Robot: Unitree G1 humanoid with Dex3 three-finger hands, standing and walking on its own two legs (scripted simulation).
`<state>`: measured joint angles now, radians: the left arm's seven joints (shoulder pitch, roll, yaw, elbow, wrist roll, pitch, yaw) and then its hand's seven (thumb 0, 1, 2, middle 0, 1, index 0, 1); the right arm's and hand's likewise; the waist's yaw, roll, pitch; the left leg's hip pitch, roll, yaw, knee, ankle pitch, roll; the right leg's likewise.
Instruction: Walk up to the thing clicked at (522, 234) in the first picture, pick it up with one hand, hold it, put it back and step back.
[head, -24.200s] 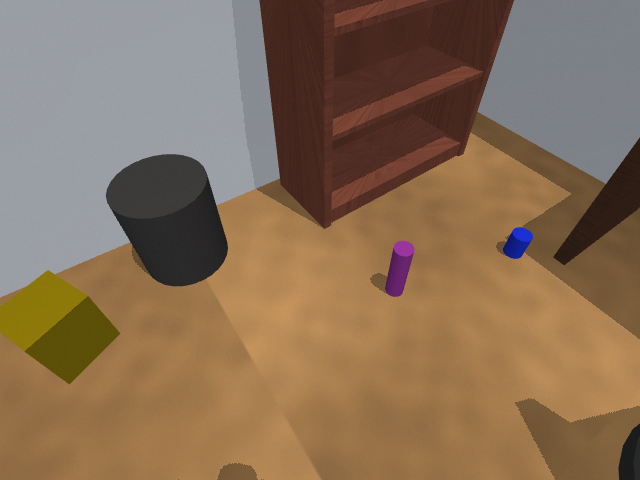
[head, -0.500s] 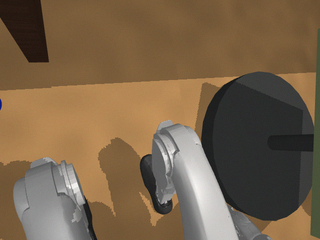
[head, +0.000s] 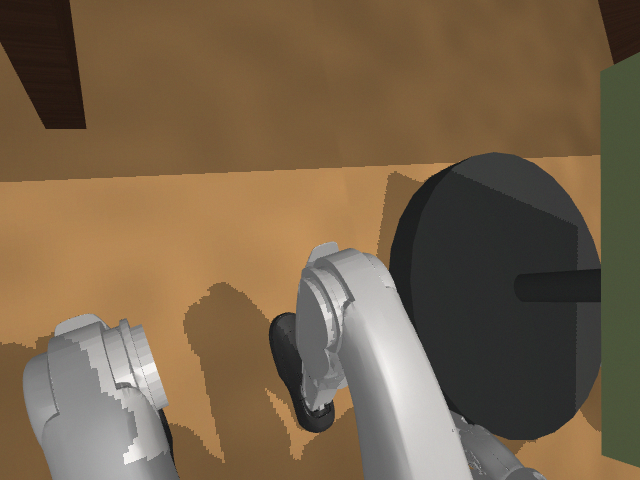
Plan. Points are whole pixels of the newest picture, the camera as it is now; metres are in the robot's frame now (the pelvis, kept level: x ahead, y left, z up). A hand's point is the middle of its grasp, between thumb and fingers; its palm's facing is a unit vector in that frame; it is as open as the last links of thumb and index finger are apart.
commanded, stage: close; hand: left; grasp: from above
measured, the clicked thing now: out of the picture +0.47 +0.33 -0.25
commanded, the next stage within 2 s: settle in 1.04 s
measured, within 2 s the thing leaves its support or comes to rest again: leaves its support in 1.54 s
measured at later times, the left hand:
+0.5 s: hand out of the picture +0.45 +0.33 -0.22, palm faces -0.46 -0.13 -0.88, open 12.6 cm
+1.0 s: hand out of the picture +0.45 +0.33 -0.22, palm faces -0.46 -0.12 -0.88, open 11.7 cm
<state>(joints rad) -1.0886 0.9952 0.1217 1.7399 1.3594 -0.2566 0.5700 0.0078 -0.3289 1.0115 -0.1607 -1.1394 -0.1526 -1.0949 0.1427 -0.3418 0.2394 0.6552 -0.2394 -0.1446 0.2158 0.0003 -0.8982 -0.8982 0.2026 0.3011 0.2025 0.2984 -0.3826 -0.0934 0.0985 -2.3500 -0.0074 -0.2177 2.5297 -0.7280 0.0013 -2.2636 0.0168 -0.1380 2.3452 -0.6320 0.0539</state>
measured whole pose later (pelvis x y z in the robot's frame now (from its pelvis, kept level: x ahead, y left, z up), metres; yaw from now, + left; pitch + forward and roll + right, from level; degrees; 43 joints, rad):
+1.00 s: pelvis +0.00 +0.00 +0.00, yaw +1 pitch +31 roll -13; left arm -1.10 0.97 0.10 1.73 1.33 -0.24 0.55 0.01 -0.24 1.01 -0.47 -1.09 -0.29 -1.06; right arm 0.15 -0.34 0.24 0.64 -0.23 -0.16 0.21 0.00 -0.90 -0.90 0.20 0.30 0.20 0.30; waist -0.37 -0.08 0.10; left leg -2.35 -0.01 -0.21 2.52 -0.73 0.00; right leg -2.26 0.01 -0.13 2.34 -0.64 0.05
